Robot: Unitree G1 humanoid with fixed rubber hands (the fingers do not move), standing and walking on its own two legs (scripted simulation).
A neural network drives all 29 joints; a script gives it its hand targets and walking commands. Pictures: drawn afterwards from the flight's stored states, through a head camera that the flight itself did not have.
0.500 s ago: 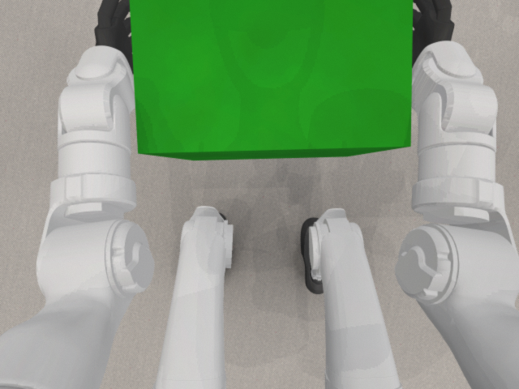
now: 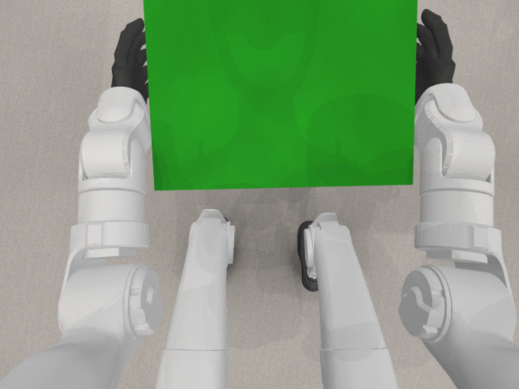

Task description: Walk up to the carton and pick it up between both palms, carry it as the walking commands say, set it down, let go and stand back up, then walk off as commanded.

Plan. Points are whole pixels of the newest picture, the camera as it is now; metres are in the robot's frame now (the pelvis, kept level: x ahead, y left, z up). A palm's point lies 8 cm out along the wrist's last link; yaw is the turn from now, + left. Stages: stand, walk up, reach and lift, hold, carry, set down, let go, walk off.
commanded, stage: reach and lift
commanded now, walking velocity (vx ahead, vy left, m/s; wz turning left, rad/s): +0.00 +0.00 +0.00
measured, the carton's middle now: (276, 97) +0.49 +0.00 -0.14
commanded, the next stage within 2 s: none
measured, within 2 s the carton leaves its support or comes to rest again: neither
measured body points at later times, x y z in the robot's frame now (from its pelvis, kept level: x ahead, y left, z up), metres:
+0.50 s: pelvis +0.06 +0.00 +0.07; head +0.21 +0.01 +0.49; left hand +0.48 +0.20 +0.03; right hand +0.49 -0.17 +0.05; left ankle +0.14 +0.14 -0.59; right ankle +0.13 -0.15 -0.59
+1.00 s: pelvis +0.13 -0.01 +0.14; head +0.22 +0.00 +0.58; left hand +0.46 +0.19 +0.09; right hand +0.47 -0.18 +0.11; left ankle +0.14 +0.14 -0.59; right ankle +0.13 -0.15 -0.59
